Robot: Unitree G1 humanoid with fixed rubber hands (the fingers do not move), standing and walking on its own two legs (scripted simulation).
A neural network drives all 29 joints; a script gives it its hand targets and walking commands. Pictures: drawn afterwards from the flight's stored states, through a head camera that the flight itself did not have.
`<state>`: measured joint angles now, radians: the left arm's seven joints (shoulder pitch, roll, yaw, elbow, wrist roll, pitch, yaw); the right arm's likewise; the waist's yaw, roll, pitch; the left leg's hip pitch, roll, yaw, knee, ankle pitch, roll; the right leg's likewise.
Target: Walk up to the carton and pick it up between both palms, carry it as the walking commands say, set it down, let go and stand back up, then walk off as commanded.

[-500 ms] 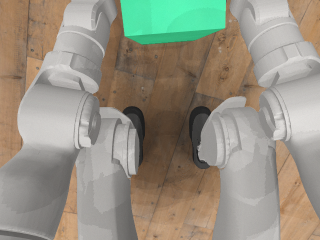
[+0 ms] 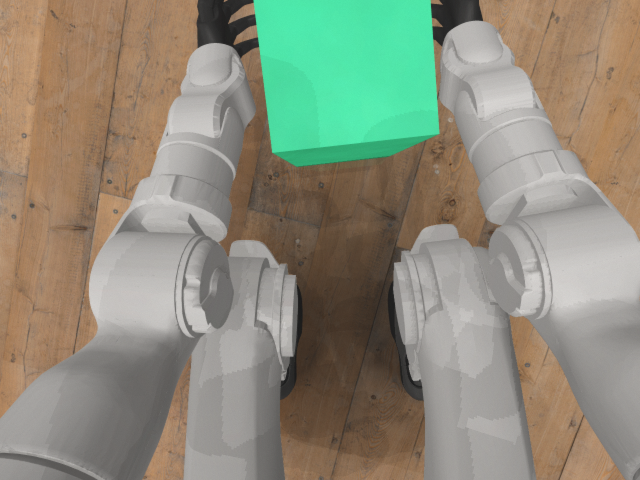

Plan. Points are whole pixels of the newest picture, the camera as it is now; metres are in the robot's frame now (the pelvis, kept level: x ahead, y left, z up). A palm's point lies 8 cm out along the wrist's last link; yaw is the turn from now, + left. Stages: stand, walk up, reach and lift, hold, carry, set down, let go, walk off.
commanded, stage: reach and lift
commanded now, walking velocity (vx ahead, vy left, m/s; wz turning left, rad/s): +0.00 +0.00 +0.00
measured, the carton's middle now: (340, 86) +0.49 -0.02 -0.20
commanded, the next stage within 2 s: none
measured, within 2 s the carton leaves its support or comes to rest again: leaves its support in 0.26 s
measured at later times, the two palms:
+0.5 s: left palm (200, 65) +0.50 +0.10 -0.07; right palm (469, 35) +0.49 -0.14 -0.07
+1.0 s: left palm (196, 54) +0.50 +0.09 -0.04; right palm (491, 19) +0.50 -0.14 -0.05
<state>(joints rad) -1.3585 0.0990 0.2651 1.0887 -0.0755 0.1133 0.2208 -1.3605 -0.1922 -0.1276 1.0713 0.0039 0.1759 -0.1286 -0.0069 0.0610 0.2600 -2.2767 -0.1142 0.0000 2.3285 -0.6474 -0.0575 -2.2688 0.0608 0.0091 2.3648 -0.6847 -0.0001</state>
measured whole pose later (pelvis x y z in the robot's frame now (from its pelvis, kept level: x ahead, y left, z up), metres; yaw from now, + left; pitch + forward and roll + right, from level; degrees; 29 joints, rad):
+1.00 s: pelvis -0.04 +0.01 +0.08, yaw -5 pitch +26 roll +3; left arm -1.31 0.02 0.35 0.50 -0.01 0.41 0.30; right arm -1.39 -0.16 -0.17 0.63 0.00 0.43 -0.16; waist 0.02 -0.02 0.53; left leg -1.97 -0.17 -0.06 2.06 -0.56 -0.11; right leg -2.01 0.17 0.08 2.08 -0.52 0.06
